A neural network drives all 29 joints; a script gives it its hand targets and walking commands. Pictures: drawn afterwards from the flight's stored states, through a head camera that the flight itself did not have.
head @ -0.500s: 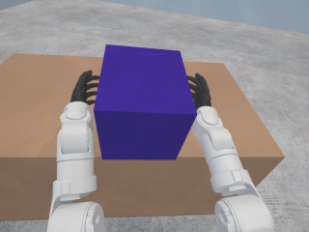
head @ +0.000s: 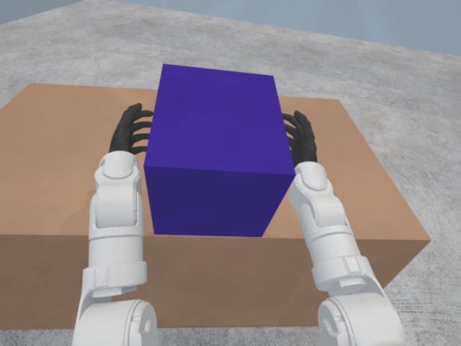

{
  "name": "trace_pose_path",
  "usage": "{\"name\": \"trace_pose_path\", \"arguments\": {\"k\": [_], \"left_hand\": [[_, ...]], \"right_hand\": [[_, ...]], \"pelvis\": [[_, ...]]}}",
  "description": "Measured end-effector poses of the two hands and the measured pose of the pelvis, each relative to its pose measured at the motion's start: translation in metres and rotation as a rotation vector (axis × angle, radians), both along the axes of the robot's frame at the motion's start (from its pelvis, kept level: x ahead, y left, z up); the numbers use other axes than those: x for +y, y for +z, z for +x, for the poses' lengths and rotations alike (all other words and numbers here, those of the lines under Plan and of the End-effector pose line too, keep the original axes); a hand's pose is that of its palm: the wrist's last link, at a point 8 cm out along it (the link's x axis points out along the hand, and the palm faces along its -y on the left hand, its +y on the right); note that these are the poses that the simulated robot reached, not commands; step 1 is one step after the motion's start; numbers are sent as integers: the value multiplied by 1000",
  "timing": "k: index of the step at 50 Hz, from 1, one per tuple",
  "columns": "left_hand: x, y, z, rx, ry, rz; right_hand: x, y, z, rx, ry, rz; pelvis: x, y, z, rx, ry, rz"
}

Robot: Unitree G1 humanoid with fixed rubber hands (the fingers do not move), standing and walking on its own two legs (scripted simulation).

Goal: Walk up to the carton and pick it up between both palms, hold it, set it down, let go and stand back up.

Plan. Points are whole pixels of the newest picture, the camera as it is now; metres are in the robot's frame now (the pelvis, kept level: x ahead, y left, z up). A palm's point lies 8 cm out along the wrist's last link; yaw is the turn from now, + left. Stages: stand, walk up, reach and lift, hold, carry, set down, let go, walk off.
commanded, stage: set down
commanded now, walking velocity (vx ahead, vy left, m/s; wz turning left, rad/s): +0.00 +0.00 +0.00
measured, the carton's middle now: (214, 154) +0.41 +0.01 +0.15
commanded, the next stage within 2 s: none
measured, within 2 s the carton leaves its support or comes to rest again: neither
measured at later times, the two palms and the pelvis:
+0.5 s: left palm (141, 168) +0.39 +0.14 +0.13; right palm (299, 169) +0.38 -0.15 +0.13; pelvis +0.02 +0.00 +0.00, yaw +0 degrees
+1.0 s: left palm (145, 171) +0.40 +0.14 +0.11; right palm (296, 172) +0.40 -0.15 +0.11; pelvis +0.03 +0.00 +0.00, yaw +0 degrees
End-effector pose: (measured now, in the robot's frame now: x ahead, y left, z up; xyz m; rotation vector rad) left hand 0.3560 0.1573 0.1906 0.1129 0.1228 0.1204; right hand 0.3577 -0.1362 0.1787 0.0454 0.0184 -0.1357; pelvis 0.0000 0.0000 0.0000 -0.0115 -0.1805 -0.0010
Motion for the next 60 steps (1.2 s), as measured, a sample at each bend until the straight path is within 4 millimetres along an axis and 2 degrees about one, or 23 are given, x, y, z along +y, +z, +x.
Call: {"name": "trace_pose_path", "arguments": {"k": [6,16,20,31,44,60], "left_hand": [[0,-6,5,-23,-4,9],[-6,-48,17,32,-21,3],[-10,-58,22,38,-24,-2],[-14,-61,35,42,-26,0],[-12,-76,40,87,-24,-7],[-22,-94,54,121,-25,-49]], "right_hand": [[0,-7,5,-36,-6,-25],[-6,-41,15,-14,-11,-45],[-10,-49,19,-13,-13,-45],[-14,-47,32,-11,-12,-55],[-12,-65,36,32,-17,-51],[-21,-72,50,70,-19,-58]], "pelvis": [[-1,0,3,-2,6,3],[-3,1,13,24,6,2],[-3,1,18,43,6,-1],[-4,2,27,55,6,0],[-3,2,27,81,3,0],[-8,4,26,133,-23,7]]}}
